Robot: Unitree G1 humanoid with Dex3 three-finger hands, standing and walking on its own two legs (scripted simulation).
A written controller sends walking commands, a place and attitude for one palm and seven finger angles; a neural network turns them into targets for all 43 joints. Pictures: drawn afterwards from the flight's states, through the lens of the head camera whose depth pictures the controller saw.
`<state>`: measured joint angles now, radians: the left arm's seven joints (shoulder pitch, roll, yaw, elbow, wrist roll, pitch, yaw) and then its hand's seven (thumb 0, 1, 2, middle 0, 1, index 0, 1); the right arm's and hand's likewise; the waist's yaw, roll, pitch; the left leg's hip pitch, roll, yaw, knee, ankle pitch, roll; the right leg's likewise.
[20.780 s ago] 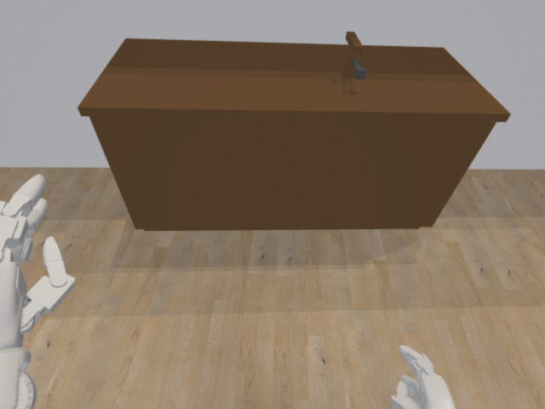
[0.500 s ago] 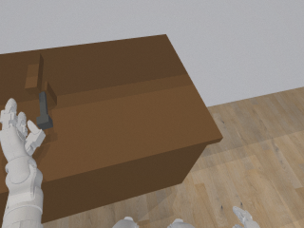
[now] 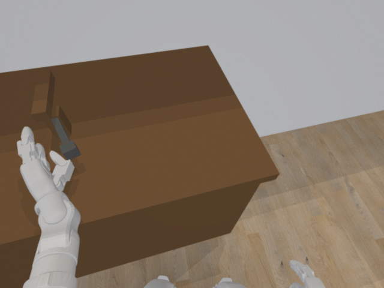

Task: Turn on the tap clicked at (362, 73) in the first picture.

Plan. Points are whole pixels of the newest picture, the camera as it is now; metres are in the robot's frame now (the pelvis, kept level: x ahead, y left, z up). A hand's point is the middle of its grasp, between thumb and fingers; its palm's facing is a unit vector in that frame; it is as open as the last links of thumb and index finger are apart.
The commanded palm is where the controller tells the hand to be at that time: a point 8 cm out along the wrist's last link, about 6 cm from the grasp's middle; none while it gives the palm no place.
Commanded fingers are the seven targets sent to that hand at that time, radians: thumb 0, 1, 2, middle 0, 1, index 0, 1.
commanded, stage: push the lever round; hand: left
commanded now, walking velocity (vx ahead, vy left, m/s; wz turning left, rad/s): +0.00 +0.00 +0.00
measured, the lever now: (70, 150) +0.38 +0.28 +0.05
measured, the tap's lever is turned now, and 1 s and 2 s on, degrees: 20 44 71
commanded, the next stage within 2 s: lift the hand up off the lever in 1.84 s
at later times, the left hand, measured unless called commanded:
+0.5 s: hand (88, 154) +0.37 +0.25 +0.04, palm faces +0.72 -0.69 -0.08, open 7.7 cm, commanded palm +0.33 +0.26 +0.05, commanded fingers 0.00 0.90 0.90 -0.15 -0.15 -0.15 -0.15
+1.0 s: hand (96, 148) +0.39 +0.23 +0.04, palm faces +0.80 -0.60 -0.08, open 7.8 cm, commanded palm +0.34 +0.24 +0.05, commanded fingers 0.00 0.90 0.90 -0.15 -0.15 -0.15 -0.15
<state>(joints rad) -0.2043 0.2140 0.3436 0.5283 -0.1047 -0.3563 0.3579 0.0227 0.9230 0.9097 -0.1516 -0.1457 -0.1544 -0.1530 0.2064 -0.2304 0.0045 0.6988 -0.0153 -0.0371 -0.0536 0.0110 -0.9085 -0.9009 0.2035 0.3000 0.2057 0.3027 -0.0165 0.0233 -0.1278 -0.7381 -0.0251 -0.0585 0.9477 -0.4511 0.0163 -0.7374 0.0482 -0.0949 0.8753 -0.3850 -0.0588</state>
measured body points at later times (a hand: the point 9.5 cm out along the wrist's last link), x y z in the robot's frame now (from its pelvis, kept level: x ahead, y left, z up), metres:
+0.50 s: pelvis +0.00 +0.00 +0.00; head +0.06 +0.01 +0.45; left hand +0.33 +0.28 +0.05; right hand +0.13 -0.25 -0.11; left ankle +0.00 +0.11 -0.69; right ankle +0.02 -0.09 -0.69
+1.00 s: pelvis +0.01 -0.01 +0.00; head +0.06 +0.00 +0.45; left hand +0.34 +0.26 +0.05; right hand +0.12 -0.26 -0.12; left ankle +0.00 +0.11 -0.69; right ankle +0.02 -0.09 -0.69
